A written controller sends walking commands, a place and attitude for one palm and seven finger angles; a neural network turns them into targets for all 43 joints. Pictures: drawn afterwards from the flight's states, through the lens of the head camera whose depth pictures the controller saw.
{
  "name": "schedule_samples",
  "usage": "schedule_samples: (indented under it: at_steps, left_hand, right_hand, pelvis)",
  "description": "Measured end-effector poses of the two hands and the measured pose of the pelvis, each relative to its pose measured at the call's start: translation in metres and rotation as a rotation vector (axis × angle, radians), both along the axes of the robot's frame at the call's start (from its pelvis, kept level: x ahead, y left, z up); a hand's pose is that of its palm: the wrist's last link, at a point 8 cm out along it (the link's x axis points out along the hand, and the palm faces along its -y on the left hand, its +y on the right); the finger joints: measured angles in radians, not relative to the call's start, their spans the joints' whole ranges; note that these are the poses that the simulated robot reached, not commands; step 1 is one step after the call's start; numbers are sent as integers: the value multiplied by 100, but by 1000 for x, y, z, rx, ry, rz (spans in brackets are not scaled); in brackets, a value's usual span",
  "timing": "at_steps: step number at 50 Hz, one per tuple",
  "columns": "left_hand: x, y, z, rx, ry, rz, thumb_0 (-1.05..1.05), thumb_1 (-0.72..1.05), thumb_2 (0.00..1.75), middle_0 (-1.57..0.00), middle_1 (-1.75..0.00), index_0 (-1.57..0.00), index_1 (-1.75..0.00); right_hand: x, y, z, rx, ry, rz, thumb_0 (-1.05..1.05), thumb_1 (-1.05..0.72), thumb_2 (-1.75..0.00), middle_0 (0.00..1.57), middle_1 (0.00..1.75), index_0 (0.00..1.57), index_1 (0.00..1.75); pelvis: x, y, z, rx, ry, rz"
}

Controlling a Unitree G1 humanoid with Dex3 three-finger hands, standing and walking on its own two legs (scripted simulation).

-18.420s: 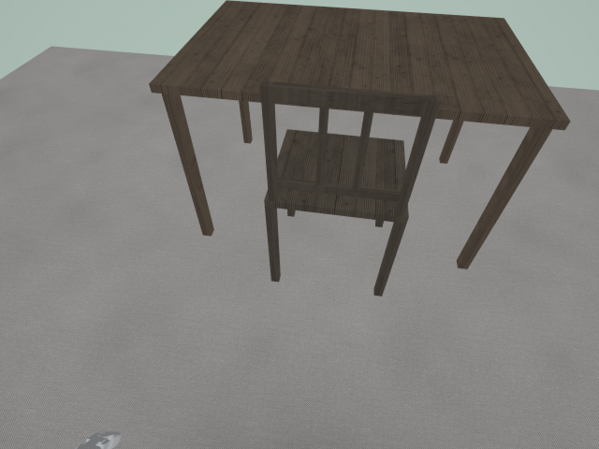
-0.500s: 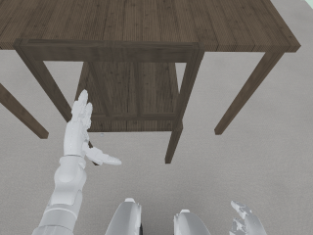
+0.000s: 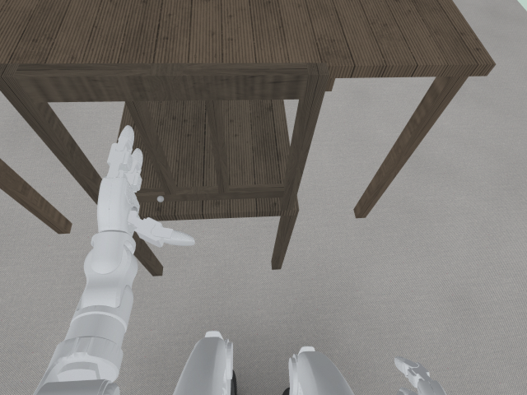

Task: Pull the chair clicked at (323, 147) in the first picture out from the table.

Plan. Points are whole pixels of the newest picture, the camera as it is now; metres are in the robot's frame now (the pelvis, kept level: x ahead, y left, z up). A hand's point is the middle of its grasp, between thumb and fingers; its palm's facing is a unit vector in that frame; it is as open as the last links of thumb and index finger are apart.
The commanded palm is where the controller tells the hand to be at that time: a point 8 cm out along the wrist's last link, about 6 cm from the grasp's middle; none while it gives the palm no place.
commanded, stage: push the fingers through the gap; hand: left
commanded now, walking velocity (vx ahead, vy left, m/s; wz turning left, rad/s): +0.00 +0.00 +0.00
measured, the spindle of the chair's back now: (156, 152) +0.50 +0.19 +0.01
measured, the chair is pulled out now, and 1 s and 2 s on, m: -0.01 -0.01 -0.01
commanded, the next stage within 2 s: hook a spindle and tug to test in 1.00 s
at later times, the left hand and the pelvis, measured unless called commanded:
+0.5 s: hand (168, 171) +0.45 +0.16 +0.03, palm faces +0.10 -0.99 -0.05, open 17.0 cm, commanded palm +0.43 +0.20 +0.02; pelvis -0.01 +0.00 -0.01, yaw +0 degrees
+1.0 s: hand (168, 162) +0.47 +0.16 +0.03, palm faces +0.10 -0.99 -0.05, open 17.0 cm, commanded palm +0.44 +0.20 +0.02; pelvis +0.00 +0.00 +0.00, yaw -1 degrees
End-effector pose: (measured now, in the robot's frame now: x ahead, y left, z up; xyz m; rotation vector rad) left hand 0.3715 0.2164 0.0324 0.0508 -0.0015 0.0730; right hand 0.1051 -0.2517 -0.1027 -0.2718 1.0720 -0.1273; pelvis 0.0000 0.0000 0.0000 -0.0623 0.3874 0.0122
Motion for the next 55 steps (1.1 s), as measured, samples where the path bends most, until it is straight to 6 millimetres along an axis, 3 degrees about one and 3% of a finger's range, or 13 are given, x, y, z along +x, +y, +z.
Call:
schedule_samples:
  at_steps: [20,32,39,55]
  left_hand:
    - [37,-4,1,2,0,16,-1,-50,30,-6,-8,-6,-8]
    - [75,-4,-3,1,-1,23,-1,-50,30,-6,-8,-6,-8]
    - [73,0,-6,-1,11,23,-1,-50,30,-6,-8,-6,-8]
    - [74,-3,-5,-7,2,21,-1,-50,30,-6,-8,-6,-8]
  right_hand:
    - [-27,-8,-9,-2,62,-33,1,-90,-90,20,30,20,30]
    - [-54,-10,-18,-18,155,-63,1,-90,-90,20,30,20,30]
    - [-67,-6,-16,-2,208,-91,1,-90,-90,20,30,20,30]
    - [-48,-3,-10,-12,172,-70,0,-90,-90,20,30,20,30]
  pelvis:
    - [-5,-4,-5,3,25,-8]
    - [-6,-2,-13,-3,62,-13]
    - [-2,0,-10,-2,67,-21]
    - [1,4,-6,-8,64,-14]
